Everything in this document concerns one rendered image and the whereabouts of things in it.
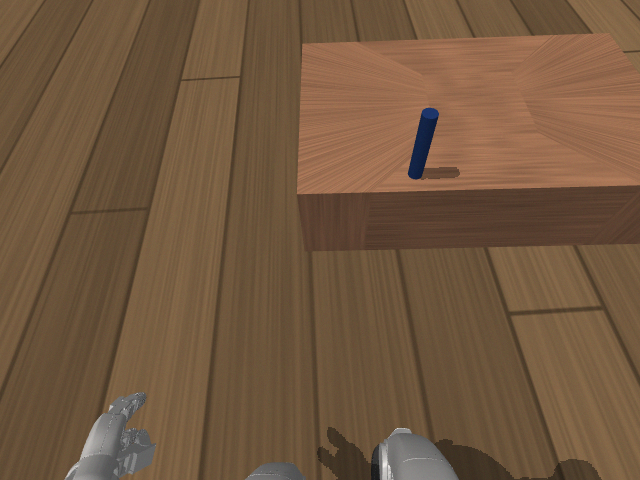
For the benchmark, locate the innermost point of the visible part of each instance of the left robot hand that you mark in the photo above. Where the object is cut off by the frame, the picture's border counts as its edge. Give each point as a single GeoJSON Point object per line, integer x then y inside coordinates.
{"type": "Point", "coordinates": [108, 436]}

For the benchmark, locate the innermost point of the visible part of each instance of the left robot arm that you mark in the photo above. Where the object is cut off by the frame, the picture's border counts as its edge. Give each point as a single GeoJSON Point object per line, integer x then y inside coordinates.
{"type": "Point", "coordinates": [95, 467]}

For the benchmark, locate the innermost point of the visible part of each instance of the can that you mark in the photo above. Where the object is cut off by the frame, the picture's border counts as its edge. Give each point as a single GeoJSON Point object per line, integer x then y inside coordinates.
{"type": "Point", "coordinates": [427, 124]}

